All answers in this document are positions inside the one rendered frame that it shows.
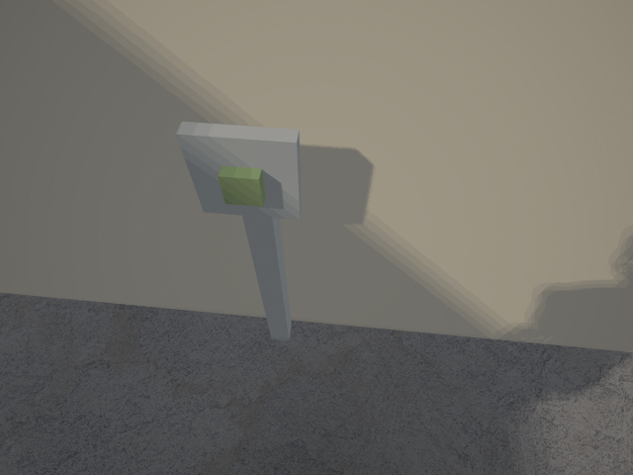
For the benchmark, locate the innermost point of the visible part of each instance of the button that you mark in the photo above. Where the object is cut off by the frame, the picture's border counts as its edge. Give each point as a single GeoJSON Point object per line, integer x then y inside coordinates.
{"type": "Point", "coordinates": [242, 186]}

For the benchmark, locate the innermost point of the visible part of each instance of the panel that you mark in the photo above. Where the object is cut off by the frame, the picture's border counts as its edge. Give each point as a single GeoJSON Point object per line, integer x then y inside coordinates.
{"type": "Point", "coordinates": [208, 147]}

